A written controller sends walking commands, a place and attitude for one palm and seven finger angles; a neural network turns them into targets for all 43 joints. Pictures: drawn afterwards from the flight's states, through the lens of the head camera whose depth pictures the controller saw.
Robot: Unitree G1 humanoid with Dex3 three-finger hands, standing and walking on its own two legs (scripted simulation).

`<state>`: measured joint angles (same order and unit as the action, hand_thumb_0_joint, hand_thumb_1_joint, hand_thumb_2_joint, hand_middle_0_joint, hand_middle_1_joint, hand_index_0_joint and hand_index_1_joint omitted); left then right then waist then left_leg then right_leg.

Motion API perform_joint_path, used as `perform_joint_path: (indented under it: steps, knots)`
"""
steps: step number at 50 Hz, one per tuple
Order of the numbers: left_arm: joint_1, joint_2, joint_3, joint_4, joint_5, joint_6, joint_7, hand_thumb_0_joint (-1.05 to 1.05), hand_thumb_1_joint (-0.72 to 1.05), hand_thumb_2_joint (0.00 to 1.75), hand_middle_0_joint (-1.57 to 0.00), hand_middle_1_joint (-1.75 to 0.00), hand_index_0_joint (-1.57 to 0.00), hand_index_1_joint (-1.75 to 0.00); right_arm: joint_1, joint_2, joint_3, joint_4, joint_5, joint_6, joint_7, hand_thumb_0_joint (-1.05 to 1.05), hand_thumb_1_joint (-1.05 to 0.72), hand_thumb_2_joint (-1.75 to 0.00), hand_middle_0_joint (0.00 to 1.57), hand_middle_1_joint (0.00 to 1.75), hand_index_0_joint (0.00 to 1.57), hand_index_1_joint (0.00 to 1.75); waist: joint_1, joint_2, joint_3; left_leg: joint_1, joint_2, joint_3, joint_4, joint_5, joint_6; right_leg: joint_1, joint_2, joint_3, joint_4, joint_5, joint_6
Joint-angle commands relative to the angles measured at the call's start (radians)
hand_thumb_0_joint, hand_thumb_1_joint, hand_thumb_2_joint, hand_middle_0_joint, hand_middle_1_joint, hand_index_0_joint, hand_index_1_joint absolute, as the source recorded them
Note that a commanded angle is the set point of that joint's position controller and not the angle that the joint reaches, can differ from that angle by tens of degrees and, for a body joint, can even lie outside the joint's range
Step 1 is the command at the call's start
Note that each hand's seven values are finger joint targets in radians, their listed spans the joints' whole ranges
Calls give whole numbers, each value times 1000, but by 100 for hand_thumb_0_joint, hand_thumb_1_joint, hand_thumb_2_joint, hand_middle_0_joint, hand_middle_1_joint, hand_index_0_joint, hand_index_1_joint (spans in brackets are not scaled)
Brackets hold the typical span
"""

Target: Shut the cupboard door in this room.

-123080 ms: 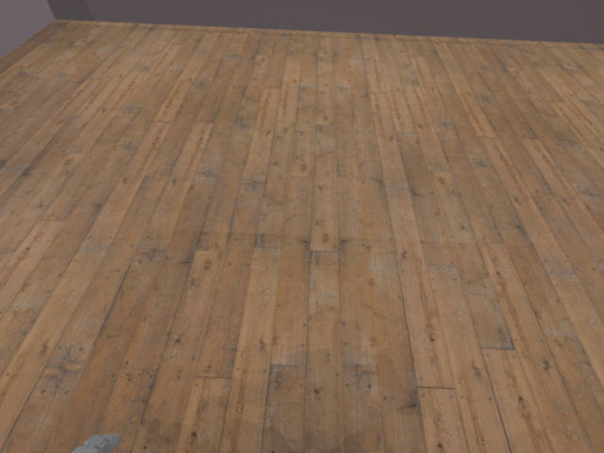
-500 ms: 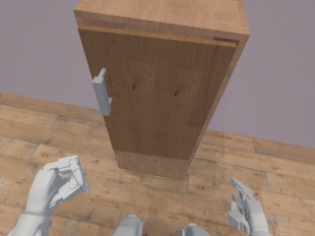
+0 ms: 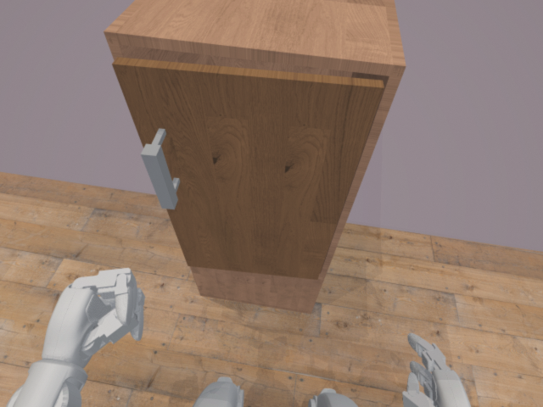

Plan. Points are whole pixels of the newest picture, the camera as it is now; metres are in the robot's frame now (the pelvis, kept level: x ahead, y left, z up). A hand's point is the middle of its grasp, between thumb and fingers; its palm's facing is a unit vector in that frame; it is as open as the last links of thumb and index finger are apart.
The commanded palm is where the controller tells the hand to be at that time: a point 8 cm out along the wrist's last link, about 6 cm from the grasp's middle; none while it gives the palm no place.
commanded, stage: raise the hand and make a fist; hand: left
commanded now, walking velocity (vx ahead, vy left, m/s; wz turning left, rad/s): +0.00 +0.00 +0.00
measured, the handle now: (165, 170) +0.47 +0.21 +0.06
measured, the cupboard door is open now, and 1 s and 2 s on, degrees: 3 3 3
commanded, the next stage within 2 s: bring the fist close to the handle in 0.18 s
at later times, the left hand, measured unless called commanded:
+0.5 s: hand (150, 303) +0.24 +0.17 +0.06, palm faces -0.06 -1.00 -0.05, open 3.1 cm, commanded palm +0.23 +0.23 +0.06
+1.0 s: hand (157, 254) +0.31 +0.18 +0.06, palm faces -0.06 -1.00 -0.03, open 3.1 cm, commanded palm +0.30 +0.23 +0.06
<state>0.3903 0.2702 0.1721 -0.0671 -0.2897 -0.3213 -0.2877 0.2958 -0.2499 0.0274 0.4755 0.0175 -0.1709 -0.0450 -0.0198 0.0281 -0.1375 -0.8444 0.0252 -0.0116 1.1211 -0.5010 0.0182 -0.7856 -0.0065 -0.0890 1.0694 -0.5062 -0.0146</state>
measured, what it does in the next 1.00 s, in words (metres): stands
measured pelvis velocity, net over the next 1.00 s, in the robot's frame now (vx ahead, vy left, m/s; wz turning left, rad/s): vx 0.00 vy -0.01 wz -0.01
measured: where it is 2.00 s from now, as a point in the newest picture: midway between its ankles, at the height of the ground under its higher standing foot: outside the picture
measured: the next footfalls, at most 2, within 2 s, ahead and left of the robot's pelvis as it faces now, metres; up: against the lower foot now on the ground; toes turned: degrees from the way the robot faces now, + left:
none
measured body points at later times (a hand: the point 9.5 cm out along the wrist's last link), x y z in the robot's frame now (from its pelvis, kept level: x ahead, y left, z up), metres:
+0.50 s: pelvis +0.00 -0.02 -0.01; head +0.05 -0.02 +0.44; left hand +0.24 +0.23 +0.07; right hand +0.18 -0.25 -0.08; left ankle +0.03 +0.10 -0.66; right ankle +0.01 -0.12 -0.66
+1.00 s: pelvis +0.00 -0.01 +0.00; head +0.05 +0.00 +0.45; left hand +0.31 +0.23 +0.07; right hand +0.15 -0.25 -0.08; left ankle +0.03 +0.10 -0.66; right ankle +0.01 -0.12 -0.66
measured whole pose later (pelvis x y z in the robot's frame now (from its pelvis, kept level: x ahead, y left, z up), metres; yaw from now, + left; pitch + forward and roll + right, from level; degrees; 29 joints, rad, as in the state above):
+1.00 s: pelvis +0.00 -0.01 +0.00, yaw +0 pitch +13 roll -2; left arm -0.02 0.27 0.19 0.29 -0.26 -0.34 -0.28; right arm 0.27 -0.25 0.03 0.55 0.03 -0.13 -0.05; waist -0.03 0.02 -0.13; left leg -0.85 0.02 0.00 1.09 -0.48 0.01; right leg -0.80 -0.01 -0.08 1.06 -0.49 -0.02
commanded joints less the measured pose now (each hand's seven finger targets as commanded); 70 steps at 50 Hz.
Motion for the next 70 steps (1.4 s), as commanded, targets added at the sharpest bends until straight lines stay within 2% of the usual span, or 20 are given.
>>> perform_joint_path:
  steps: [1,3,11,14,21,23,26,31,34,41,42,46,49,51,54,57,59,64,66,70]
  knots:
    - [-39,127,74,-198,-18,-81,8,0,90,90,-130,-150,-130,-150,-66,-127,-64,-163,6,-59,-6,0,-90,-90,20,30,20,30,11,17,-173,120,-29,-30,-170,204,1,109,33,43,-152,164,-15]
    - [-45,123,68,-207,-18,-85,8,0,90,90,-130,-150,-130,-150,-67,-124,-63,-163,8,-57,-6,0,-90,-90,20,30,20,30,11,37,-180,121,-30,-24,-167,203,1,111,28,50,-155,166,-13]
    - [-47,126,71,-189,-23,-86,3,0,90,90,-130,-150,-130,-150,-68,-119,-62,-160,9,-49,-12,0,-90,-90,20,30,20,30,3,-17,-166,86,-32,-15,-137,199,7,128,23,89,-178,150,-5]
    - [-55,117,65,-194,-24,-91,-2,0,90,90,-130,-150,-130,-150,-68,-116,-62,-159,10,-50,-12,0,-90,-90,20,30,20,30,4,-3,-185,90,-31,-10,-128,207,5,132,16,98,-176,168,-1]
    - [-245,156,87,-120,-25,-91,-14,0,90,90,-130,-150,-130,-150,-68,-126,-53,-132,11,-51,-22,0,-90,-90,20,30,20,30,-11,-5,-173,53,-30,-10,-106,172,9,115,14,128,-190,101,-1]
    - [-246,147,85,-110,-29,-83,-22,0,90,90,-130,-150,-130,-150,-65,-125,-53,-133,13,-52,-21,0,-90,-90,20,30,20,30,-3,1,-218,81,-30,-8,-115,201,10,142,11,123,-185,156,1]
    - [-272,170,104,-73,-31,-67,-26,0,90,90,-130,-150,-130,-150,-65,-128,-52,-126,16,-49,-21,0,-90,-90,20,30,20,30,1,5,-219,82,-30,-10,-125,223,9,163,13,121,-183,187,-1]
    - [-352,152,87,-9,-23,-56,-16,0,90,90,-130,-150,-130,-150,-63,-134,-51,-118,16,-41,-18,0,-90,-90,20,30,20,30,-6,3,-182,91,-30,-13,-149,202,7,131,17,100,-185,165,-3]
    - [-377,129,67,-3,-15,-65,-4,0,90,90,-130,-150,-130,-150,-61,-133,-56,-117,14,-40,-13,0,-90,-90,20,30,20,30,-1,14,-220,130,-31,-13,-166,217,5,135,17,82,-172,204,-3]
    - [-496,180,114,74,3,-81,21,0,90,90,-130,-150,-130,-150,-53,-140,-59,-93,11,-21,-12,0,-90,-90,20,30,20,30,1,-2,-236,126,-30,-14,-179,222,6,147,22,80,-165,213,-8]
    - [-507,155,94,83,5,-83,18,0,90,90,-130,-150,-130,-150,-60,-135,-59,-93,11,-19,-10,0,-90,-90,20,30,20,30,0,14,-244,135,-31,-9,-183,226,4,150,18,79,-165,225,-7]
    - [-616,167,91,128,11,-91,12,0,90,90,-130,-150,-130,-150,-53,-144,-59,-76,13,-10,-11,0,-90,-90,20,30,20,30,-14,29,-249,148,-28,-16,-188,222,5,132,22,72,-161,219,-11]
    - [-675,110,29,163,16,-86,7,0,90,90,-130,-150,-130,-150,-50,-142,-59,-66,16,-11,-8,0,-90,-90,20,30,20,30,-27,39,-243,185,-24,-25,-201,214,0,99,22,57,-165,216,-11]
    - [-698,151,66,207,20,-82,14,0,90,90,-130,-150,-130,-150,-37,-152,-61,-55,13,-5,-11,0,-90,-90,20,30,20,30,-26,5,-251,177,-21,-30,-199,226,3,102,27,57,-162,224,-12]
    - [-734,124,48,221,29,-84,22,0,90,90,-130,-150,-130,-150,-41,-147,-65,-54,14,1,-4,0,-90,-90,20,30,20,30,-16,35,-278,214,-20,-31,-210,244,-4,96,23,49,-154,240,-15]
    - [-768,156,82,274,40,-82,39,0,90,90,-130,-150,-130,-150,-34,-148,-63,-49,11,16,-1,0,-90,-90,20,30,20,30,-12,9,-281,191,-21,-25,-208,245,-2,114,22,55,-156,248,-13]
    - [-836,167,88,316,49,-88,47,0,90,90,-130,-150,-130,-150,-35,-147,-61,-40,12,26,-1,0,-90,-90,20,30,20,30,-22,1,-255,173,-21,-22,-208,216,-3,99,22,59,-162,225,-12]
    - [-955,183,92,383,57,-108,49,0,90,90,-130,-150,-130,-150,-24,-150,-61,-26,10,39,0,0,-90,-90,20,30,20,30,-28,13,-287,178,-22,-22,-204,216,-2,105,21,66,-161,230,-13]
    - [-889,181,99,385,50,-113,38,0,90,90,-130,-150,-130,-150,-19,-152,-65,-40,10,41,4,0,-90,-90,20,30,20,30,-10,26,-334,200,-24,-18,-204,260,-1,134,25,65,-155,268,-17]
    - [-879,182,103,424,43,-105,24,0,90,90,-130,-150,-130,-150,-11,-151,-65,-35,14,58,8,0,-90,-90,20,30,20,30,-15,-6,-294,169,-22,-10,-211,252,-1,144,22,68,-168,279,-11]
